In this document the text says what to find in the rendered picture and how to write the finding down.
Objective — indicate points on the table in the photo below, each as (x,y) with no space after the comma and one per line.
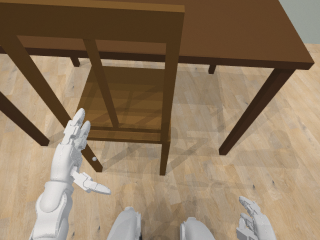
(241,33)

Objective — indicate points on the robot left thigh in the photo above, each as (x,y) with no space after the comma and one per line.
(127,226)

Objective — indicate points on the left robot hand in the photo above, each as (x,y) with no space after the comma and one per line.
(68,153)

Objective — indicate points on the robot right thigh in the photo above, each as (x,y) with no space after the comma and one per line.
(194,230)

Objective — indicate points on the robot thigh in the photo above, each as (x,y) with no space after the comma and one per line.
(127,226)
(194,230)

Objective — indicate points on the chair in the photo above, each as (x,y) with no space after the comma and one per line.
(122,104)

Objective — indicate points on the left robot forearm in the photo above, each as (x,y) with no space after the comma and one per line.
(52,211)

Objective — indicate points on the right robot hand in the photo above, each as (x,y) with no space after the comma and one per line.
(259,226)

